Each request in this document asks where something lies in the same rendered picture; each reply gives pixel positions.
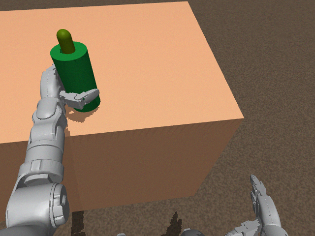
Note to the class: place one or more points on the right robot hand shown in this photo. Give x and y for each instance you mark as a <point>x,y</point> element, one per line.
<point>264,208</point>

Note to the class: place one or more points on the left robot arm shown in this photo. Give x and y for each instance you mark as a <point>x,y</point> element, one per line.
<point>38,204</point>

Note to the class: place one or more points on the left robot hand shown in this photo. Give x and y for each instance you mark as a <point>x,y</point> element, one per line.
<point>52,86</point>

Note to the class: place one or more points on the bottle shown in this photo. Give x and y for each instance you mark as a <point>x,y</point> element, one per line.
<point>73,65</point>

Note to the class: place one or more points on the right robot arm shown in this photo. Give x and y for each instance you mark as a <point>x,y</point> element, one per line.
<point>272,230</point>

